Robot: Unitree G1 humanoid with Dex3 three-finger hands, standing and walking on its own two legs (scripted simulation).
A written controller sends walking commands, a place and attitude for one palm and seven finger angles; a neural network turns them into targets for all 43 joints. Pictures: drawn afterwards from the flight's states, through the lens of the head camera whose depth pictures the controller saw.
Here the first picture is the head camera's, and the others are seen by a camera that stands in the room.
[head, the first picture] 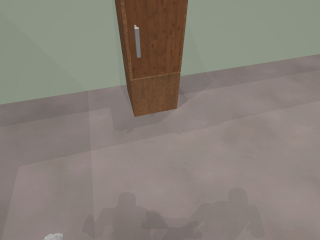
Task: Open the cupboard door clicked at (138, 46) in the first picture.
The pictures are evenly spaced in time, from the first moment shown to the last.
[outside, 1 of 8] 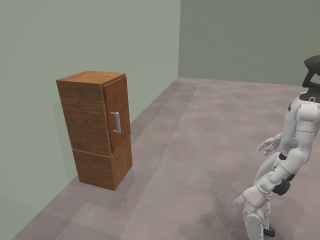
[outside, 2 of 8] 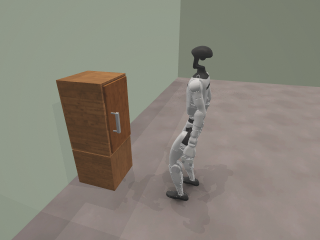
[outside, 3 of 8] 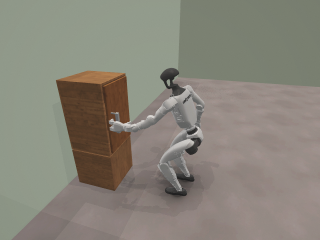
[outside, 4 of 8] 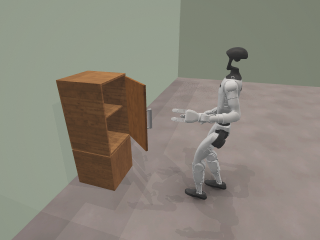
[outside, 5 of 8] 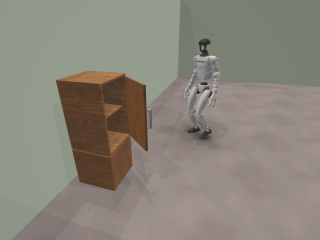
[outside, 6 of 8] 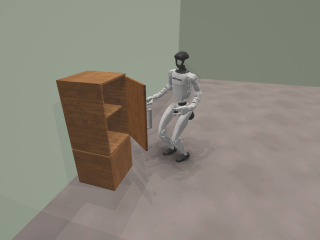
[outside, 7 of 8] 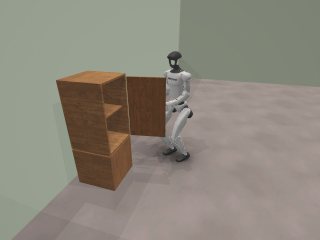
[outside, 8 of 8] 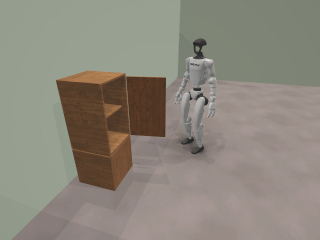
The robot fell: no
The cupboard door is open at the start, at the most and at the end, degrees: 0 101 100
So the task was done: yes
